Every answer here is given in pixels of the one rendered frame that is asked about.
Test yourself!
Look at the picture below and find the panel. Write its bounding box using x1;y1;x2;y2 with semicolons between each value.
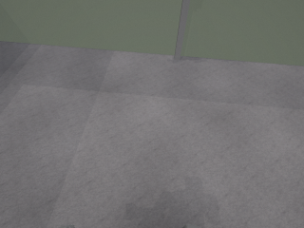
174;0;190;60

